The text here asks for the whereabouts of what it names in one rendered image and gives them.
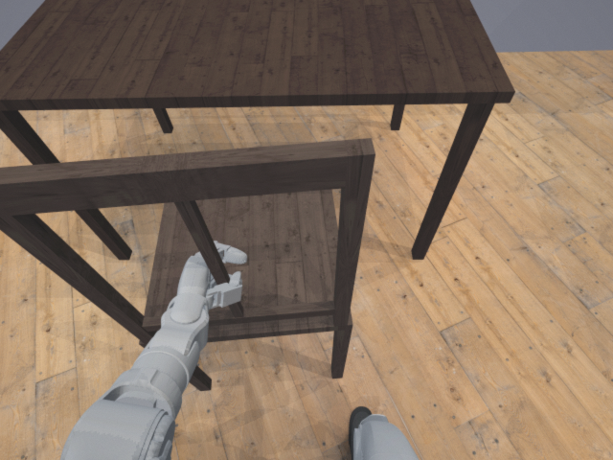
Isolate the robot left hand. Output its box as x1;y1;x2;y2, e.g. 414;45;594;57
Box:
177;241;247;310

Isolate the robot right thigh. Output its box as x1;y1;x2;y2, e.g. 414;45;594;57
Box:
353;421;420;460

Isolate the robot right foot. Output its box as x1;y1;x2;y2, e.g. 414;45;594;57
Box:
349;406;372;460

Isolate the robot left forearm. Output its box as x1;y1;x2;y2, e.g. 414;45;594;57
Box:
60;292;209;460

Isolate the table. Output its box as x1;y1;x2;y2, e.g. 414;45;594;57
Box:
0;0;515;260

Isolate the robot left upper arm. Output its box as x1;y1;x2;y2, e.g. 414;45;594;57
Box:
65;400;175;460

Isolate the chair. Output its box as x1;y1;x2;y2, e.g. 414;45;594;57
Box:
0;138;375;391

